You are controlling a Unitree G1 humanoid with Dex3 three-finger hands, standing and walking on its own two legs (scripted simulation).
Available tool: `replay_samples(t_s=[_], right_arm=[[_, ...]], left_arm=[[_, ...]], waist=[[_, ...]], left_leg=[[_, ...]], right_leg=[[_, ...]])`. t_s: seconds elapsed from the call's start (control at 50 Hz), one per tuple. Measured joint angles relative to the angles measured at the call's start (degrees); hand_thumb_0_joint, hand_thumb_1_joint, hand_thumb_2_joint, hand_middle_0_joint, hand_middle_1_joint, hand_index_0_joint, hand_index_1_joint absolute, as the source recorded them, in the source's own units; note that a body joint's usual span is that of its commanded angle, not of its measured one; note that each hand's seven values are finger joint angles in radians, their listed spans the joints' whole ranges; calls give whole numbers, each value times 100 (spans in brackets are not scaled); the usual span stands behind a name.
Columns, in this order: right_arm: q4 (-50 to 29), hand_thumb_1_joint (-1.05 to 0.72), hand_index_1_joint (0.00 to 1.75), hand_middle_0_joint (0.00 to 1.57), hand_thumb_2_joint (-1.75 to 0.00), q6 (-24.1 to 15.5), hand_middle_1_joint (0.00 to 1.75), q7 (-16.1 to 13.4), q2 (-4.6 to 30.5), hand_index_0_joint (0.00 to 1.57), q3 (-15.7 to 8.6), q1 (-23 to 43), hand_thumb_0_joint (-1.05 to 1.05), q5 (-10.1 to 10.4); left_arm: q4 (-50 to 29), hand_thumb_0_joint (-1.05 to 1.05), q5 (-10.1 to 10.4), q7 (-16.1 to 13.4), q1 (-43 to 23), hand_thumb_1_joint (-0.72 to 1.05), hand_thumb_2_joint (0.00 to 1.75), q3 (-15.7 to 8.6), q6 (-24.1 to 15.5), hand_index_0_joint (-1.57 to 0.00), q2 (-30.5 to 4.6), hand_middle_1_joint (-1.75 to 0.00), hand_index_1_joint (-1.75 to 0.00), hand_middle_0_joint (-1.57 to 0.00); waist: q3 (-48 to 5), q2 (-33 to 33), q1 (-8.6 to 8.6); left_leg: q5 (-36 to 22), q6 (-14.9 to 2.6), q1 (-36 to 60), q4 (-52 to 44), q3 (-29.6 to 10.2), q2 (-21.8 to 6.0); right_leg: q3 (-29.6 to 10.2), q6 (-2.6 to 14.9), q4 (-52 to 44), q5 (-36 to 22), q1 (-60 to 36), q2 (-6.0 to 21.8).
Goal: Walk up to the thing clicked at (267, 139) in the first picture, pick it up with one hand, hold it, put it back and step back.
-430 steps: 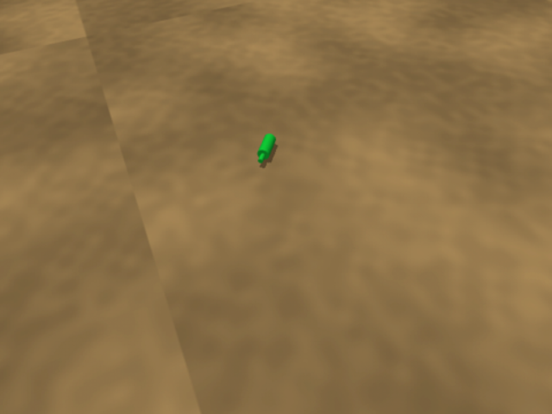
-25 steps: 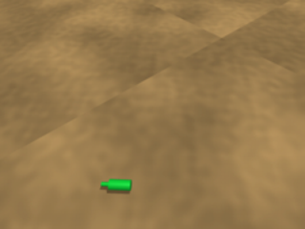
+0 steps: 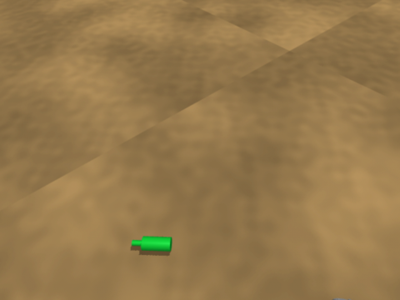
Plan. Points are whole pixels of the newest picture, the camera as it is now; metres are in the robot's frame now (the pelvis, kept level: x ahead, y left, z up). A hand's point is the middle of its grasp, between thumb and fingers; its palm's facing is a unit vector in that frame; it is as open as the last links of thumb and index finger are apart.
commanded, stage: stand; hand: left
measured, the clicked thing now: (151, 243) +0.45 +0.28 -0.75
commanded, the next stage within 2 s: walk up in 0.48 s
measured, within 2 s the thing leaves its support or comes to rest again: neither
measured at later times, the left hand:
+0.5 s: hand out of the picture +0.06 +0.26 -0.16, palm faces -0.02 -0.94 -0.35, open 7.4 cm
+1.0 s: hand out of the picture +0.11 +0.32 -0.16, palm faces -0.04 -0.92 -0.39, open 7.4 cm
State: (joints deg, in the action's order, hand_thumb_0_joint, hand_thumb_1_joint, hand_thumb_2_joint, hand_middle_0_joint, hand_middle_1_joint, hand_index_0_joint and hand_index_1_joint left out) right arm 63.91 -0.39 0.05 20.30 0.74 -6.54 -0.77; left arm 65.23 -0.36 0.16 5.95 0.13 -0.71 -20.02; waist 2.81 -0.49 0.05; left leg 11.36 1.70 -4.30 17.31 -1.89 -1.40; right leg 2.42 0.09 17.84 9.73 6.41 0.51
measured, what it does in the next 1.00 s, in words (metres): shifts its weight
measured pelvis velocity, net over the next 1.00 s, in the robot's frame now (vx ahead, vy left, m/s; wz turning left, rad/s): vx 0.02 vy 0.05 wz -0.02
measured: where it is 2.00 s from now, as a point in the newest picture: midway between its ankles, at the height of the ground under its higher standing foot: outside the picture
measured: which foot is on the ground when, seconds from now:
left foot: down 0.00-1.00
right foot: down 0.00-1.00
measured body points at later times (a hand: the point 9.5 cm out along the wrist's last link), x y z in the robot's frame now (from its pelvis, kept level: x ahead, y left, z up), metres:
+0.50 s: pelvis -0.01 +0.00 +0.00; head +0.00 +0.00 +0.45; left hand +0.07 +0.30 -0.13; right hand +0.06 -0.30 -0.14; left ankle -0.02 +0.14 -0.75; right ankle +0.00 -0.12 -0.75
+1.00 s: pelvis +0.02 +0.05 -0.01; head +0.05 +0.06 +0.44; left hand +0.11 +0.36 -0.14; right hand +0.11 -0.25 -0.13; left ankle -0.01 +0.15 -0.75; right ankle +0.00 -0.11 -0.75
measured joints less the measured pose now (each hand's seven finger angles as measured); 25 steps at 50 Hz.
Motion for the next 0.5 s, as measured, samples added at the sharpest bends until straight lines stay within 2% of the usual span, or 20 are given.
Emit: replay_samples(t_s=[0.5], right_arm=[[-11,-90,30,20,-89,21,30,31,-12,20,-42,-124,1,-37]], left_arm=[[-11,0,-19,19,63,90,90,-29,8,-21,-4,-30,-30,-20]], waist=[[-6,-20,2]], left_leg=[[-24,-8,-39,33,13,2]], right_leg=[[-14,6,32,-27,43,1]])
